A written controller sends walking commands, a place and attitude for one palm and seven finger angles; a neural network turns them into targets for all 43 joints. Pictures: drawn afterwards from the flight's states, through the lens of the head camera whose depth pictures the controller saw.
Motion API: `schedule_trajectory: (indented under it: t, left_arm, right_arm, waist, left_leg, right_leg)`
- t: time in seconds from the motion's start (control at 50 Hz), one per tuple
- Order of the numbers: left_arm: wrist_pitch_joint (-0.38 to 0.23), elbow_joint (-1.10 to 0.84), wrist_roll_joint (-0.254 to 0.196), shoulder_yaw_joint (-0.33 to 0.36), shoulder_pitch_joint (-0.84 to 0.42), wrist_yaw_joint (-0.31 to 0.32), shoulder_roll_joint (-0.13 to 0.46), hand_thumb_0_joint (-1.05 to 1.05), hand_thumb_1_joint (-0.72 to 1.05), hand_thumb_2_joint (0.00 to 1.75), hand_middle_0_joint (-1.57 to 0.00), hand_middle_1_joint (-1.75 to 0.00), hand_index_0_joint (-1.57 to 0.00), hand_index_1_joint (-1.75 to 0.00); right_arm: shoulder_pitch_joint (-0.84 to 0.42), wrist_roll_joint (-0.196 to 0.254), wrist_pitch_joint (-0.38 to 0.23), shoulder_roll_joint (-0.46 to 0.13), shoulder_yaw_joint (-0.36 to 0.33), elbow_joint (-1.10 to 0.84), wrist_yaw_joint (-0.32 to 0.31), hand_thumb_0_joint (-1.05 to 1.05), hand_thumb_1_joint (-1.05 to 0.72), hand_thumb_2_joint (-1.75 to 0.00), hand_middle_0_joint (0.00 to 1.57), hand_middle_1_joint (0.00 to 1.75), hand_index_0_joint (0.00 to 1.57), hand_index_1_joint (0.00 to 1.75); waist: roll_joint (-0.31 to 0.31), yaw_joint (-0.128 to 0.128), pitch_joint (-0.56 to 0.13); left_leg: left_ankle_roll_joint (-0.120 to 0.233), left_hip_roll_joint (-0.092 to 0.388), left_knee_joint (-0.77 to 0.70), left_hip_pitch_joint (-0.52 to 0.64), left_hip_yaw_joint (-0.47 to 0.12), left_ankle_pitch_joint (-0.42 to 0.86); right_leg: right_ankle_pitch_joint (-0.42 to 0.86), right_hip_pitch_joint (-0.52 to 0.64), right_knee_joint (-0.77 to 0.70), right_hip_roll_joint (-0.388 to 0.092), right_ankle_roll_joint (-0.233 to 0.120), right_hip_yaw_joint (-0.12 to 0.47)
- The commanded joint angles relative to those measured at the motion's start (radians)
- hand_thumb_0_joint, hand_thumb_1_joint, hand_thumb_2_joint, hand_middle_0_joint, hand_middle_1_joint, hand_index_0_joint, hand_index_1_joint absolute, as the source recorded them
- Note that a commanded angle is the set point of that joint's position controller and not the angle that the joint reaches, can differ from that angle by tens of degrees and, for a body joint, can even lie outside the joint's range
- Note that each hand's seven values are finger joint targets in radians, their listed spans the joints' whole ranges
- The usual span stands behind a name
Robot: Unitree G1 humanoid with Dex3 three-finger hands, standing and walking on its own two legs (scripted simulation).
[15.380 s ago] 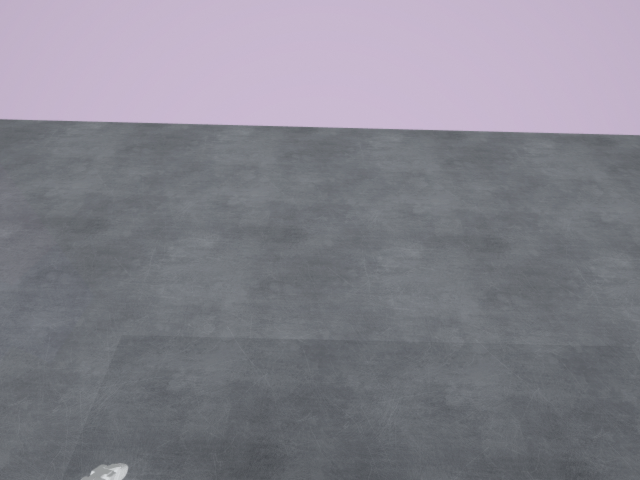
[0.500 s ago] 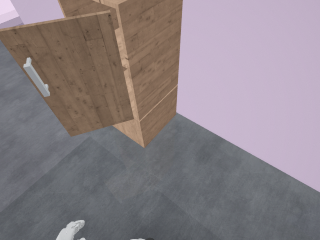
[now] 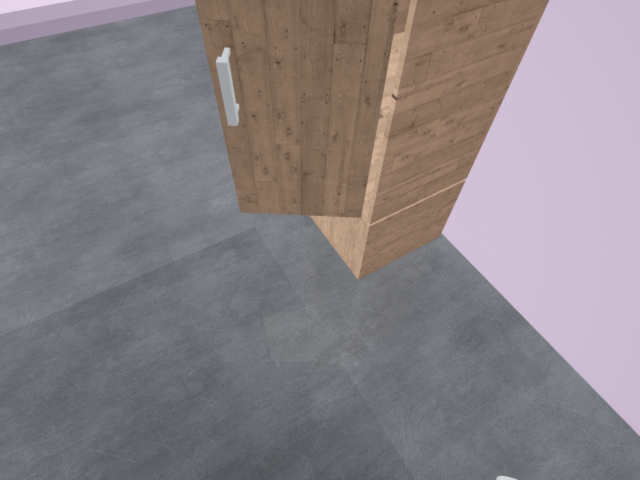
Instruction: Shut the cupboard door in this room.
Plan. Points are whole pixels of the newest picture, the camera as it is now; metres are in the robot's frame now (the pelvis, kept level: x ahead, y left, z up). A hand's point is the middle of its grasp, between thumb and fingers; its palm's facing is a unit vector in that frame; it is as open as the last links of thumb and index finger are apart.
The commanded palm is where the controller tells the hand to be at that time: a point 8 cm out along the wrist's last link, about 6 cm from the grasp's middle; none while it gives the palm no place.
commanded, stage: take the last steps up to it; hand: left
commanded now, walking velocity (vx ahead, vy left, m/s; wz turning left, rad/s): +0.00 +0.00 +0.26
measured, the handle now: (230, 87) +0.79 +0.26 +0.02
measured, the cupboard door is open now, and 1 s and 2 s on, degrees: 57 57 57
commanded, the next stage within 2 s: come to a stop and stand still in 1.26 s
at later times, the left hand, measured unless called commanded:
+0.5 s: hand out of the picture +0.11 +0.18 -0.15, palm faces +0.04 -0.98 -0.21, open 7.4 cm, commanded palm none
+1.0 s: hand out of the picture +0.09 +0.12 -0.16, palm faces +0.23 -0.96 -0.14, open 7.4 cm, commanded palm none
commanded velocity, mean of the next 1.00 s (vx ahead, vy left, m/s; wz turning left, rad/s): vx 0.29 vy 0.01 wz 0.06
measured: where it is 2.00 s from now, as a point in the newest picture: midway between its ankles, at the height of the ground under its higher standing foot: (303, 409)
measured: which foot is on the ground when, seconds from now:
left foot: down 0.00-0.52, up 0.54-1.00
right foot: down 0.00-0.00, up 0.02-0.50, down 0.52-1.00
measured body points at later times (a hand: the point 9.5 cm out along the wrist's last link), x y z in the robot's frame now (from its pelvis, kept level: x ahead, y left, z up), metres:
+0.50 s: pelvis +0.05 -0.01 +0.01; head +0.06 -0.02 +0.46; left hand +0.11 +0.23 -0.13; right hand +0.02 -0.25 -0.15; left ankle -0.04 +0.11 -0.73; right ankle +0.09 -0.12 -0.72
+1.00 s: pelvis +0.20 -0.01 +0.01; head +0.23 -0.01 +0.46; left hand +0.08 +0.17 -0.14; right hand +0.32 -0.22 -0.14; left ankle +0.29 +0.13 -0.70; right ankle +0.10 -0.12 -0.73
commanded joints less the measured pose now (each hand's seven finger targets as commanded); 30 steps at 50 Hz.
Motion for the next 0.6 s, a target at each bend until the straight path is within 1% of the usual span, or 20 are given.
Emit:
schedule_trajectory:
  t: [0.0,0.02,0.04,0.06,0.08,0.1,0.14,0.2,0.24,0.32,0.34,0.4,0.44,0.46,0.48,0.5,0.52,0.54,0.56,0.58]
  left_arm:
    - [0.004,-0.098,-0.005,0.016,-0.048,0.007,0.095,0.0,0.9,0.9,-0.2,-0.3,-0.2,-0.3]
    - [0.02,-0.078,-0.007,0.018,-0.079,0.018,0.099,0.0,0.9,0.9,-0.2,-0.3,-0.2,-0.3]
    - [0.022,-0.056,-0.014,0.023,-0.083,0.014,0.107,0.0,0.9,0.9,-0.2,-0.3,-0.2,-0.3]
    - [0.018,-0.036,-0.012,0.026,-0.073,0.005,0.109,0.0,0.9,0.9,-0.2,-0.3,-0.2,-0.3]
    - [0.012,-0.02,-0.007,0.025,-0.044,-0.004,0.101,0.0,0.9,0.9,-0.2,-0.3,-0.2,-0.3]
    - [0.006,-0.006,-0.003,0.023,-0.032,-0.011,0.102,0.0,0.9,0.9,-0.2,-0.3,-0.2,-0.3]
    - [-0.003,0.0,0.002,0.017,-0.053,-0.018,0.096,0.0,0.9,0.9,-0.2,-0.3,-0.2,-0.3]
    - [-0.015,0.001,0.005,0.011,-0.063,-0.023,0.092,0.0,0.9,0.9,-0.2,-0.3,-0.2,-0.3]
    - [-0.019,-0.002,0.004,0.007,-0.084,-0.023,0.085,0.0,0.9,0.9,-0.2,-0.3,-0.2,-0.3]
    - [-0.026,-0.027,0.003,0.008,-0.147,-0.032,0.061,0.0,0.9,0.9,-0.2,-0.3,-0.2,-0.3]
    - [-0.028,-0.034,0.003,0.007,-0.164,-0.035,0.053,0.0,0.9,0.9,-0.2,-0.3,-0.2,-0.3]
    - [-0.036,-0.034,-0.003,0.008,-0.154,-0.04,0.042,0.0,0.9,0.9,-0.2,-0.3,-0.2,-0.3]
    - [-0.042,-0.003,0.0,0.015,-0.078,-0.041,0.035,0.0,0.9,0.9,-0.2,-0.3,-0.2,-0.3]
    - [-0.047,0.026,0.002,0.02,-0.004,-0.038,0.046,0.0,0.9,0.9,-0.2,-0.3,-0.2,-0.3]
    - [-0.058,0.06,0.005,0.03,0.102,-0.033,0.084,0.0,0.9,0.9,-0.2,-0.3,-0.2,-0.3]
    - [-0.074,0.09,0.013,0.05,0.211,-0.021,0.183,0.0,0.9,0.9,-0.2,-0.3,-0.2,-0.3]
    - [-0.069,0.093,-0.005,0.056,0.264,-0.012,0.229,0.0,0.9,0.9,-0.2,-0.3,-0.2,-0.3]
    - [-0.071,0.081,-0.01,0.054,0.201,-0.009,0.202,0.0,0.9,0.9,-0.2,-0.3,-0.2,-0.3]
    - [-0.07,0.063,-0.009,0.044,0.12,-0.006,0.156,0.0,0.9,0.9,-0.2,-0.3,-0.2,-0.3]
    - [-0.076,0.048,-0.008,0.033,0.056,-0.004,0.103,0.0,0.9,0.9,-0.2,-0.3,-0.2,-0.3]
  right_arm:
    - [0.134,-0.005,-0.027,-0.235,-0.049,-0.031,-0.017,0.0,-0.9,-0.9,0.2,0.3,0.2,0.3]
    - [0.129,-0.008,-0.033,-0.194,-0.041,-0.013,-0.032,0.0,-0.9,-0.9,0.2,0.3,0.2,0.3]
    - [0.076,-0.011,-0.032,-0.168,-0.031,-0.017,-0.039,0.0,-0.9,-0.9,0.2,0.3,0.2,0.3]
    - [0.04,-0.012,-0.035,-0.139,-0.023,-0.022,-0.039,0.0,-0.9,-0.9,0.2,0.3,0.2,0.3]
    - [0.036,-0.012,-0.042,-0.127,-0.019,-0.025,-0.038,0.0,-0.9,-0.9,0.2,0.3,0.2,0.3]
    - [0.054,-0.008,-0.051,-0.12,-0.018,-0.022,-0.037,0.0,-0.9,-0.9,0.2,0.3,0.2,0.3]
    - [0.107,-0.007,-0.063,-0.111,-0.019,-0.005,-0.035,0.0,-0.9,-0.9,0.2,0.3,0.2,0.3]
    - [0.175,-0.005,-0.08,-0.092,-0.02,0.023,-0.036,0.0,-0.9,-0.9,0.2,0.3,0.2,0.3]
    - [0.213,-0.007,-0.086,-0.08,-0.018,0.037,-0.037,0.0,-0.9,-0.9,0.2,0.3,0.2,0.3]
    - [0.243,-0.015,-0.094,-0.079,-0.027,0.05,-0.04,0.0,-0.9,-0.9,0.2,0.3,0.2,0.3]
    - [0.25,-0.017,-0.094,-0.081,-0.027,0.056,-0.04,0.0,-0.9,-0.9,0.2,0.3,0.2,0.3]
    - [0.23,-0.02,-0.091,-0.089,-0.027,0.071,-0.038,0.0,-0.9,-0.9,0.2,0.3,0.2,0.3]
    - [0.217,-0.02,-0.088,-0.084,-0.024,0.082,-0.039,0.0,-0.9,-0.9,0.2,0.3,0.2,0.3]
    - [0.216,-0.019,-0.087,-0.073,-0.021,0.09,-0.038,0.0,-0.9,-0.9,0.2,0.3,0.2,0.3]
    - [0.222,-0.013,-0.091,-0.049,-0.014,0.093,-0.035,0.0,-0.9,-0.9,0.2,0.3,0.2,0.3]
    - [0.241,-0.003,-0.097,0.018,-0.003,0.073,-0.026,0.0,-0.9,-0.9,0.2,0.3,0.2,0.3]
    - [0.199,-0.003,-0.091,-0.015,-0.009,0.036,-0.023,0.0,-0.9,-0.9,0.2,0.3,0.2,0.3]
    - [0.145,-0.007,-0.084,-0.032,-0.02,0.037,-0.018,0.0,-0.9,-0.9,0.2,0.3,0.2,0.3]
    - [0.129,-0.01,-0.079,-0.027,-0.026,0.041,-0.012,0.0,-0.9,-0.9,0.2,0.3,0.2,0.3]
    - [0.157,-0.016,-0.075,-0.011,-0.027,0.061,-0.007,0.0,-0.9,-0.9,0.2,0.3,0.2,0.3]
  waist:
    - [0.262,-0.083,-0.17]
    - [0.304,-0.086,-0.159]
    - [0.293,-0.062,-0.115]
    - [0.242,-0.045,-0.087]
    - [0.211,-0.033,-0.092]
    - [0.175,-0.035,-0.096]
    - [0.139,-0.051,-0.062]
    - [0.145,-0.058,-0.053]
    - [0.143,-0.063,-0.032]
    - [0.133,-0.074,-0.006]
    - [0.133,-0.078,0.003]
    - [0.165,-0.06,0.008]
    - [0.136,-0.022,0.004]
    - [0.103,0.009,-0.016]
    - [0.012,0.054,-0.056]
    - [-0.253,0.087,-0.116]
    - [-0.287,0.108,-0.126]
    - [-0.249,0.094,-0.042]
    - [-0.157,0.051,0.036]
    - [-0.081,0.01,0.046]
  left_leg:
    - [0.188,0.378,-0.2,0.255,-0.325,0.781]
    - [0.186,0.335,-0.206,0.178,-0.295,0.823]
    - [0.196,0.294,-0.213,0.133,-0.261,0.717]
    - [0.193,0.253,-0.228,0.118,-0.232,0.609]
    - [0.188,0.231,-0.242,0.15,-0.212,0.517]
    - [0.189,0.225,-0.263,0.169,-0.214,0.43]
    - [0.192,0.218,-0.304,0.177,-0.231,0.324]
    - [0.206,0.218,-0.33,0.234,-0.25,0.292]
    - [0.213,0.225,-0.345,0.225,-0.261,0.267]
    - [0.233,0.252,-0.363,0.202,-0.282,0.182]
    - [0.229,0.248,-0.36,0.186,-0.276,0.18]
    - [0.211,0.239,-0.332,0.095,-0.258,0.157]
    - [0.18,0.207,-0.273,-0.001,-0.218,0.11]
    - [0.151,0.167,-0.198,-0.064,-0.188,0.058]
    - [0.115,0.103,-0.036,-0.154,-0.133,0.017]
    - [0.06,-0.018,0.27,-0.356,-0.006,-0.133]
    - [0.062,-0.021,0.471,-0.427,-0.038,-0.286]
    - [0.068,0.024,0.588,-0.45,-0.101,-0.198]
    - [0.064,0.053,0.641,-0.473,-0.101,-0.1]
    - [0.054,0.076,0.635,-0.443,-0.096,-0.004]
  right_leg:
    - [-0.301,-0.251,0.319,0.013,0.035,0.123]
    - [-0.289,-0.217,0.375,0.021,0.041,0.202]
    - [-0.242,-0.212,0.418,0.021,0.04,0.22]
    - [-0.182,-0.224,0.453,0.031,0.037,0.211]
    - [-0.142,-0.247,0.482,0.043,0.038,0.195]
    - [-0.112,-0.263,0.493,0.044,0.038,0.19]
    - [-0.073,-0.296,0.494,0.044,0.04,0.188]
    - [-0.039,-0.343,0.467,0.04,0.04,0.191]
    - [-0.037,-0.352,0.442,0.036,0.038,0.193]
    - [-0.041,-0.337,0.284,0.022,0.031,0.192]
    - [-0.044,-0.312,0.24,0.028,0.027,0.182]
    - [-0.05,-0.175,0.091,0.05,0.011,0.156]
    - [0.033,-0.015,-0.012,0.081,0.004,0.123]
    - [0.079,0.115,-0.079,0.095,-0.002,0.113]
    - [0.056,0.275,-0.154,0.048,-0.023,0.181]
    - [-0.058,0.447,-0.283,-0.194,-0.112,0.506]
    - [-0.194,0.385,-0.415,-0.323,-0.183,0.721]
    - [-0.388,0.23,-0.483,-0.314,-0.192,0.748]
    - [-0.439,0.128,-0.501,-0.294,-0.185,0.697]
    - [-0.326,0.079,-0.486,-0.244,-0.16,0.576]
